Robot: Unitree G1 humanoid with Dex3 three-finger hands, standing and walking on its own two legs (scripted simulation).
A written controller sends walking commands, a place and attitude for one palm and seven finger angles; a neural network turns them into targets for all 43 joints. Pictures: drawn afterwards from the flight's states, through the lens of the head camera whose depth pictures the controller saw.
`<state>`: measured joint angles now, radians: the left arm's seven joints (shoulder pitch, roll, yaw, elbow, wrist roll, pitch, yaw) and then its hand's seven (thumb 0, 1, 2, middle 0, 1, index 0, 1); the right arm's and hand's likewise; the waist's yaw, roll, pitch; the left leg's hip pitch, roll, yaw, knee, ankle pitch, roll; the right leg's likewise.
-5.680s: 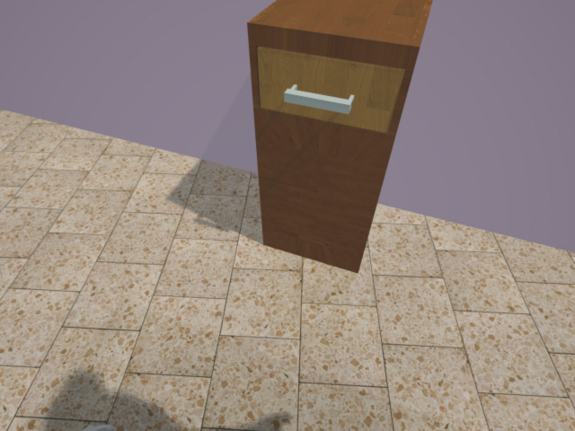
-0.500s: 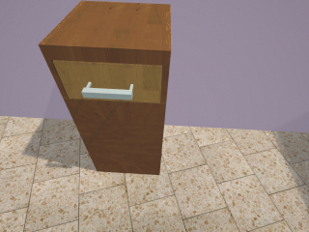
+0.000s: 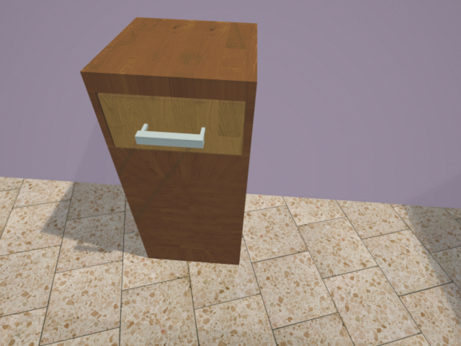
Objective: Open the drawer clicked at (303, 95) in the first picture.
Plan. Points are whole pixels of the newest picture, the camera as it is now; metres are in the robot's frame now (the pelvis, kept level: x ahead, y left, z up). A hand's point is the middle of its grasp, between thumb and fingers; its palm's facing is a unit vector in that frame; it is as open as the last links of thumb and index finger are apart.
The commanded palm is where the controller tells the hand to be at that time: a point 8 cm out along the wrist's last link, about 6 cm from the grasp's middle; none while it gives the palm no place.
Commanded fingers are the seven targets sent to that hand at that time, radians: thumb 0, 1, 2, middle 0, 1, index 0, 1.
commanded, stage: shuffle to correct the standing spot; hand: left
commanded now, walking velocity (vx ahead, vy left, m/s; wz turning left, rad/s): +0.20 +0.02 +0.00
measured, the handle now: (172, 134) +0.63 +0.20 +0.01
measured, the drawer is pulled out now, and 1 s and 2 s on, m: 0.00 0.00 0.00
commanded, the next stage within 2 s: come to a stop and stand still in 0.50 s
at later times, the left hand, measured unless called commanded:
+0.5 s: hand out of the picture -0.01 +0.16 -0.19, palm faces +0.07 -0.99 -0.13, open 7.3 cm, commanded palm none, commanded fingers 0.00 0.90 0.90 -0.20 -0.30 -0.20 -0.30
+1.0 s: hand out of the picture +0.17 +0.21 -0.17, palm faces +0.03 -0.97 -0.23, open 7.3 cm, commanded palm none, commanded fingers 0.00 0.90 0.90 -0.20 -0.30 -0.20 -0.30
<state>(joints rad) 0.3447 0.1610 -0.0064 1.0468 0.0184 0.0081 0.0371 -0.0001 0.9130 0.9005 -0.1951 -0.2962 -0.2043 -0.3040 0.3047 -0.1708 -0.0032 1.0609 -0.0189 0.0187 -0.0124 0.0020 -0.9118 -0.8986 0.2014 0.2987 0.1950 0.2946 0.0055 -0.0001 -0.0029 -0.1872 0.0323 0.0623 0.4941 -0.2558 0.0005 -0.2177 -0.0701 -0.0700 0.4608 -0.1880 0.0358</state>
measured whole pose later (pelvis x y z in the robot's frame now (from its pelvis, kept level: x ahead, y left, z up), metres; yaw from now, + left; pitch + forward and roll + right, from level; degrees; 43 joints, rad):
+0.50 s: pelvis +0.05 +0.02 -0.01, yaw -1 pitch +0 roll +0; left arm 0.44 0.09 0.04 1.11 0.03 0.02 0.01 0.00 0.91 0.90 -0.19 -0.30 -0.20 -0.30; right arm 0.41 -0.13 -0.03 1.09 -0.03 -0.02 -0.03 0.00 -0.91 -0.90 0.20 0.30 0.19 0.29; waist 0.00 0.00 -0.01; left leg -0.22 0.00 0.06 0.61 -0.39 0.04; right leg -0.35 -0.05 -0.02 0.78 -0.42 -0.02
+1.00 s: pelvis +0.14 +0.03 +0.00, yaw -1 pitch +0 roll -1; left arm 0.24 0.15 0.04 0.99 0.02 0.04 0.05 0.00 0.92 0.90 -0.19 -0.30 -0.20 -0.30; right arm 0.18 -0.18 -0.04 1.03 -0.03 0.01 -0.05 0.01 -0.92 -0.90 0.20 0.30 0.20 0.29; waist 0.00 0.02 0.11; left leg -0.22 0.04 0.14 0.53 -0.30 0.04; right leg -0.28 -0.03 -0.07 0.72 -0.44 0.01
